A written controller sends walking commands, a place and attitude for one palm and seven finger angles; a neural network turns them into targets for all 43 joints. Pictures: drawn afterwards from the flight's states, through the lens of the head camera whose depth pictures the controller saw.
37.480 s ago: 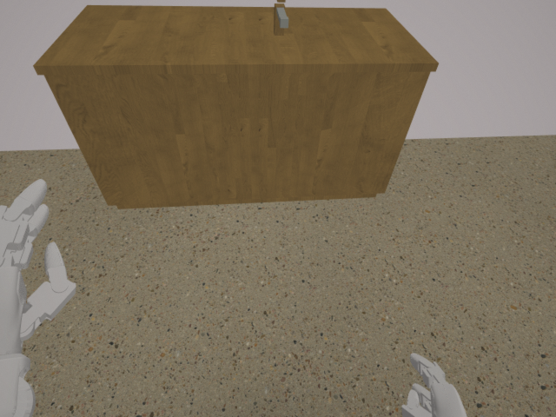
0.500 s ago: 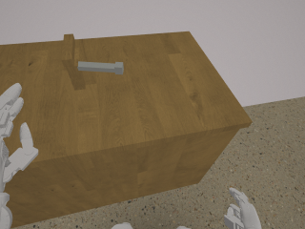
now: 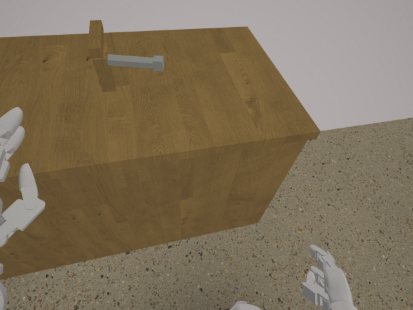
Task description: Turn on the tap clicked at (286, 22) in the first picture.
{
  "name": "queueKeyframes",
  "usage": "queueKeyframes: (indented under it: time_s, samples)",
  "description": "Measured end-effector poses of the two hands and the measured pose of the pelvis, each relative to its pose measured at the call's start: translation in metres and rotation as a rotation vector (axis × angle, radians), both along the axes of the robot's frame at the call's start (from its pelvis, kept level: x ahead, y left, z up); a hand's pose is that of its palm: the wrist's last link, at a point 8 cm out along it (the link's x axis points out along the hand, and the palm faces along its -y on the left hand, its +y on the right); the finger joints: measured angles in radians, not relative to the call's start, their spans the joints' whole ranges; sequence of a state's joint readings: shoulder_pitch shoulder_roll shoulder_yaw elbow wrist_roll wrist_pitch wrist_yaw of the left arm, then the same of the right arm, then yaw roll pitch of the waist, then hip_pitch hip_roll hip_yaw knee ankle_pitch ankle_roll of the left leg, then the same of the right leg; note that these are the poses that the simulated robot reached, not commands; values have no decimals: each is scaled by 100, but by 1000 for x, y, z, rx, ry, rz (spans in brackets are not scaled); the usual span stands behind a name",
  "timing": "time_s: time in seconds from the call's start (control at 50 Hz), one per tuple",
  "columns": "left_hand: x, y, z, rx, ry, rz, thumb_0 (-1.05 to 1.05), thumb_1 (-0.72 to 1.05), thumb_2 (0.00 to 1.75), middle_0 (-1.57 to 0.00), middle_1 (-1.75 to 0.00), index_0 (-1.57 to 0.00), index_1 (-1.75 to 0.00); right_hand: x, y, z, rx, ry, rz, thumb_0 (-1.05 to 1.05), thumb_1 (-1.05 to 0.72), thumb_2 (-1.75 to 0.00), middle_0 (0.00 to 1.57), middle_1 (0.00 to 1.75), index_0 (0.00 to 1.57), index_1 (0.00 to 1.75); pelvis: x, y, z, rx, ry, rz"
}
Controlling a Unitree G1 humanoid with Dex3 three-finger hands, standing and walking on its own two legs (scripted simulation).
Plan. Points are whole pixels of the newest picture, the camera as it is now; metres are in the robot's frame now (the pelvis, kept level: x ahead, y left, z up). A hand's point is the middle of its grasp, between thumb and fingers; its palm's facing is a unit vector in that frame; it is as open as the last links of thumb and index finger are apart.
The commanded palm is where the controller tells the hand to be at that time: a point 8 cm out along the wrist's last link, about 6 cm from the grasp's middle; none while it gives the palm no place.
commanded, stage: stop stepping back and stand still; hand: left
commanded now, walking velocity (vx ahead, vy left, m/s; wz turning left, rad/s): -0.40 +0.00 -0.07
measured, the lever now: (158, 63) +0.67 +0.15 +0.09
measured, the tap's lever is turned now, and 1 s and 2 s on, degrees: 75 75 75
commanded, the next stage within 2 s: stand and check the lever's angle in 1.74 s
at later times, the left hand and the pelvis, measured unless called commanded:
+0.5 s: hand out of the picture +0.07 +0.21 +0.17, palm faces +0.37 -0.86 -0.35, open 7.5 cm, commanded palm +0.02 +0.25 +0.20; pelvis -0.16 -0.02 -0.01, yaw -4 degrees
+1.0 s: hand out of the picture -0.02 +0.19 +0.19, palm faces +0.39 -0.85 -0.36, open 7.5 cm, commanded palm -0.08 +0.23 +0.20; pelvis -0.26 -0.04 -0.01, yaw -3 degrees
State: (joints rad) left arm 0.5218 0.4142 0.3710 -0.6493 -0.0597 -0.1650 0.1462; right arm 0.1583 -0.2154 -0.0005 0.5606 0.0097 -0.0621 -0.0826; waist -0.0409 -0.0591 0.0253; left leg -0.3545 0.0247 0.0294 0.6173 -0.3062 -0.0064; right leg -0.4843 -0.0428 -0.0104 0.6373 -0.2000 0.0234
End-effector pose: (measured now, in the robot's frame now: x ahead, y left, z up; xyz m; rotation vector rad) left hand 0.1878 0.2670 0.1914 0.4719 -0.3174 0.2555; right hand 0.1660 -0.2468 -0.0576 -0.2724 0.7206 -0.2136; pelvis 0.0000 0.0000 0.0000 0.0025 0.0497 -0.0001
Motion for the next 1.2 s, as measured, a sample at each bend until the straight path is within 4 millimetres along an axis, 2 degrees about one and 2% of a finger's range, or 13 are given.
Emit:
queueKeyframes:
  time_s: [0.08, 0.16, 0.3, 0.38, 0.46, 0.56, 0.64, 0.76, 0.86, 0.94, 1.06, 1.12, 1.2]
  samples:
    - [-29, 9, 0, 0, -22, 40, 2, 88, 90, -21, -30, -21, -30, -30, 1, 3, 9, -21, -8, 1, -91, -90, 20, 30, 20, 30, -31, -4, 2, 25, -43, -22]
    - [-63, 4, 5, -11, -20, 77, 2, 89, 90, -21, -30, -21, -30, -68, 2, 1, 63, -42, 6, 1, -91, -90, 20, 30, 20, 30, -57, -10, 4, -2, -70, -15]
    - [-119, -12, -2, -7, -40, 80, 2, 89, 90, -21, -30, -21, -30, -124, -10, -31, 83, 33, 36, 1, -91, -90, 20, 30, 20, 30, -103, -21, -11, -31, -119, 6]
    - [-138, -13, -12, -75, -17, 56, 2, 89, 90, -21, -30, -21, -30, -159, -14, -28, 72, 71, -9, 1, -91, -90, 20, 30, 20, 30, -125, -21, -8, -14, -91, -21]
    - [-153, -11, -14, -66, -56, 27, 2, 89, 90, -21, -30, -21, -30, -189, -15, -23, 37, -8, -49, 1, -91, -90, 20, 30, 20, 30, -150, -17, -17, -12, -81, -60]
    - [-166, -13, 4, -39, -85, 39, 2, 89, 90, -21, -30, -21, -30, -233, -11, -16, 108, -15, -72, 1, -91, -90, 20, 30, 20, 30, -173, -25, -1, 4, -98, -50]
    - [-188, -22, 15, -34, -72, 38, 2, 89, 90, -21, -30, -21, -30, -261, -15, -19, 127, 48, -63, 1, -91, -90, 20, 30, 20, 30, -185, -33, 9, -38, -85, -39]
    - [-222, -37, -3, 0, -57, 21, 1, 89, 90, -21, -30, -21, -30, -275, -39, -45, 98, 78, -33, 1, -91, -90, 20, 30, 20, 30, -216, -43, -14, -75, -115, -28]
    - [-242, -38, -13, -59, -59, 2, 2, 89, 90, -21, -30, -21, -30, -282, -48, -28, 42, 50, -55, 1, -91, -90, 20, 30, 20, 30, -234, -41, -14, -38, -94, -56]
    - [-249, -34, -6, -21, -113, 3, 2, 88, 90, -21, -30, -21, -30, -283, -47, -18, 17, -61, -67, 1, -91, -90, 20, 30, 20, 30, -250, -38, -20, -16, -100, -75]
    - [-258, -39, 16, -20, -107, 45, 2, 89, 90, -21, -30, -21, -30, -303, -31, -12, 121, -51, -40, 1, -91, -90, 20, 30, 20, 30, -260, -51, 2, -21, -86, -43]
    - [-269, -48, 15, 5, -65, 58, 2, 89, 90, -21, -30, -20, -30, -310, -31, -20, 142, -20, -10, 1, -91, -90, 20, 30, 20, 30, -262, -60, 2, -31, -82, -28]
    - [-287, -58, 0, -12, -28, 53, 1, 89, 90, -21, -30, -21, -30, -313, -42, -38, 126, 49, 28, 1, -91, -90, 20, 30, 20, 30, -274, -65, -7, -47, -103, -10]
